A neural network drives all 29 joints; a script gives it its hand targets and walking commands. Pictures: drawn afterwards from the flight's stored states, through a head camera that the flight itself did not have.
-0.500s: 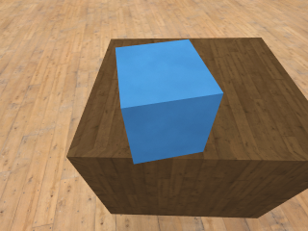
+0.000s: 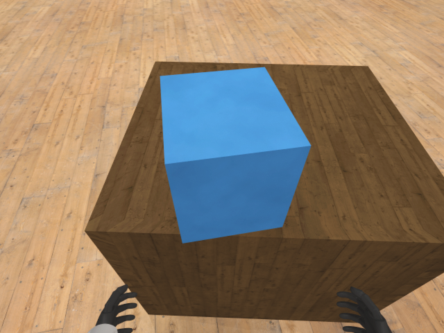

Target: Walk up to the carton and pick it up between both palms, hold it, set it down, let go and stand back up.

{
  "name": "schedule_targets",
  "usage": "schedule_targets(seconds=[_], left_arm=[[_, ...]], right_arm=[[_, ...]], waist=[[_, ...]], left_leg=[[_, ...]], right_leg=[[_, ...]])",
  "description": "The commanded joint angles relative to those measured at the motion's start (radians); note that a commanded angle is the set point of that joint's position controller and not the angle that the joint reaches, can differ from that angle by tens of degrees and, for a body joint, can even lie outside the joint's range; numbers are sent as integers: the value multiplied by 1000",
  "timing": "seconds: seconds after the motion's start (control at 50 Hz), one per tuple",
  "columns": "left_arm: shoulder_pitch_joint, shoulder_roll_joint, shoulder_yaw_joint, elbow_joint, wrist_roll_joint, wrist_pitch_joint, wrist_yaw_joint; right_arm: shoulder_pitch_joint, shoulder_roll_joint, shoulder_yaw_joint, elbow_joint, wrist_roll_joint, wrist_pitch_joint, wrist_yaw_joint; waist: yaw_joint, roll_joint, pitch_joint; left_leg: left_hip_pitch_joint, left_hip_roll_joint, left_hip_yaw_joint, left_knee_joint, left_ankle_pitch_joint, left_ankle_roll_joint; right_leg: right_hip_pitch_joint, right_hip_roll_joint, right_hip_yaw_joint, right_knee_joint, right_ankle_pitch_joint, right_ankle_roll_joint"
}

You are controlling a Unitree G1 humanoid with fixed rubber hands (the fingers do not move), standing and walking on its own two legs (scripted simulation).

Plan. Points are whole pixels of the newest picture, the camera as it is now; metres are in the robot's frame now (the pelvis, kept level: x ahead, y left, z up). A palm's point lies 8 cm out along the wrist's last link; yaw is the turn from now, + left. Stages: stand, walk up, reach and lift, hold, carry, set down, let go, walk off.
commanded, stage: reach and lift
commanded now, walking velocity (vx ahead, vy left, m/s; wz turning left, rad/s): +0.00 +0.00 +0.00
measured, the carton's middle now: (223, 154) +0.44 +0.03 +0.07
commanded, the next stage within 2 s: none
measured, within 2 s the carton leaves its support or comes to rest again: neither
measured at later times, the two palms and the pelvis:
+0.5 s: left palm (112, 306) +0.17 +0.22 -0.03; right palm (371, 309) +0.17 -0.23 -0.03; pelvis +0.02 +0.00 +0.01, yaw +0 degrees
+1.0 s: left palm (123, 278) +0.19 +0.19 +0.03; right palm (376, 276) +0.21 -0.22 +0.03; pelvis +0.00 +0.00 +0.00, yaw -1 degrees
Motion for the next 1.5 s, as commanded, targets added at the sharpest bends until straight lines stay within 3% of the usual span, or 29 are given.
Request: schedule_targets(seconds=[0.0,0.18,0.4,0.62,0.72,0.76,0.86,1.02,1.18,1.3,1.48], left_arm=[[-87,109,24,-222,-27,-107,17],[33,112,11,-274,-65,-210,21],[117,30,-19,-419,-32,-246,61],[176,-20,-53,-592,-21,-254,98],[142,-26,-76,-645,-47,-253,116],[87,-23,-88,-669,-72,-252,128],[7,-38,-91,-698,-88,-219,154],[-76,-76,-64,-743,-72,-168,164],[-206,-71,-14,-757,-69,-73,150],[-294,-42,32,-834,-91,15,136],[-404,-18,100,-852,-114,155,96]], right_arm=[[-25,-88,-25,-202,13,-51,-1],[29,-109,-36,-271,33,-123,-17],[79,-153,-18,-350,134,-147,20],[132,-174,-22,-510,201,-134,25],[85,-169,-48,-602,202,-118,19],[46,-184,-37,-638,226,-111,17],[-22,-188,-46,-661,243,-83,12],[-107,-214,-33,-657,280,-70,-2],[-262,-221,-7,-674,303,-16,-42],[-375,-238,6,-727,330,44,-89],[-544,-278,16,-683,368,139,-128]], waist=[[-5,20,-77],[6,-2,-121],[17,29,-104],[21,38,-78],[36,32,-60],[26,7,-48],[29,0,-81],[30,-7,-138],[38,-28,-142],[42,-10,-219],[37,-1,-291]], left_leg=[[147,-54,32,-50,77,20],[184,-52,21,-54,202,9],[234,-40,-3,-60,339,-4],[226,-37,-8,-71,323,-3],[192,-29,-6,-84,228,8],[184,-34,-8,-89,180,11],[178,-26,-12,-100,94,23],[227,-28,-18,-88,162,27],[212,-35,-8,-96,152,46],[237,-38,-2,-74,238,39],[264,-33,-10,-60,306,32]], right_leg=[[-186,-33,30,-148,192,52],[-163,-5,13,-172,253,45],[-162,13,14,-211,279,-1],[-172,6,32,-218,263,-17],[-210,4,32,-220,143,-19],[-218,-8,36,-219,106,-13],[-244,-12,41,-205,41,-12],[-227,1,49,-187,108,-6],[-195,-7,74,-177,163,8],[-155,0,79,-153,278,18],[-138,9,78,-144,348,22]])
